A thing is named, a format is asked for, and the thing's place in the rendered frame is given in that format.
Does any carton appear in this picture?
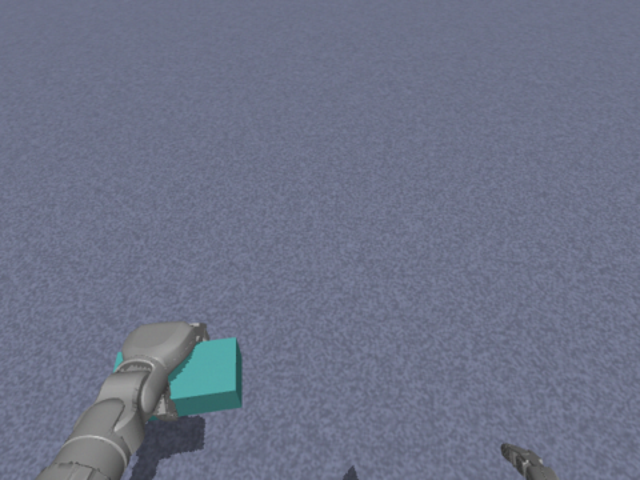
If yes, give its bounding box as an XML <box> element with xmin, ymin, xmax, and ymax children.
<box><xmin>113</xmin><ymin>337</ymin><xmax>242</xmax><ymax>421</ymax></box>

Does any left robot arm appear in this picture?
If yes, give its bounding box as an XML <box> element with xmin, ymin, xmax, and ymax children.
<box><xmin>35</xmin><ymin>355</ymin><xmax>168</xmax><ymax>480</ymax></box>

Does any right robot hand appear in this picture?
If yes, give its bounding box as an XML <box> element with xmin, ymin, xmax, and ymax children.
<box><xmin>501</xmin><ymin>443</ymin><xmax>559</xmax><ymax>480</ymax></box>

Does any left robot hand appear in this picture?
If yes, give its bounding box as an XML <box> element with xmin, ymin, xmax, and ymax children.
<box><xmin>122</xmin><ymin>321</ymin><xmax>210</xmax><ymax>422</ymax></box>

